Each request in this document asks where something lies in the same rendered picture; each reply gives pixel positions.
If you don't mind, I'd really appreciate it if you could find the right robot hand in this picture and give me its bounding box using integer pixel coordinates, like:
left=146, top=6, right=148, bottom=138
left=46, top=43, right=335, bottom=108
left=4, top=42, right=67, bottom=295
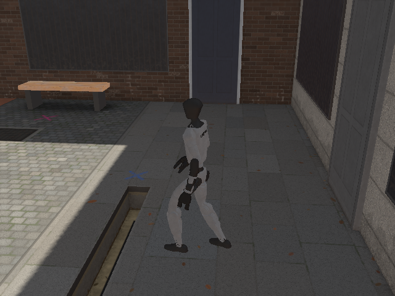
left=173, top=156, right=189, bottom=173

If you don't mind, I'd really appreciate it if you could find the robot left forearm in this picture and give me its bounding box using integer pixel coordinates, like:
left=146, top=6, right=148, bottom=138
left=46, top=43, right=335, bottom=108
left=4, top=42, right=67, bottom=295
left=184, top=158, right=199, bottom=194

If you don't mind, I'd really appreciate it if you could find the left robot hand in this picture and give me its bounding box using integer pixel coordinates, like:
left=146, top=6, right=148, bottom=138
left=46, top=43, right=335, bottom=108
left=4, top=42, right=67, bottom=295
left=177, top=191, right=191, bottom=210

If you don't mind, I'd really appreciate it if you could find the robot right upper arm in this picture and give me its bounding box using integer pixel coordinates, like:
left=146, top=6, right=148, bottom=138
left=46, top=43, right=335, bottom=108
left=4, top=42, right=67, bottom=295
left=200, top=120, right=210, bottom=147

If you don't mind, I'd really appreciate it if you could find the robot right shin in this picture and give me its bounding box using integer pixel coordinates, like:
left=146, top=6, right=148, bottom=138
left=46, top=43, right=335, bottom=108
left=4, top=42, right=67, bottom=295
left=202, top=203, right=226, bottom=242

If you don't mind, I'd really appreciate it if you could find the humanoid robot head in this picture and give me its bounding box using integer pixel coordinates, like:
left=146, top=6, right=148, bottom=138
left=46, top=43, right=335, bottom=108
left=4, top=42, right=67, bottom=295
left=183, top=98, right=204, bottom=128

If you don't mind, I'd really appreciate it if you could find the robot left upper arm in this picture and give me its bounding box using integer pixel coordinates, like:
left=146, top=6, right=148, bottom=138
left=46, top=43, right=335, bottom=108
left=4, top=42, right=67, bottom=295
left=183, top=128, right=202, bottom=165

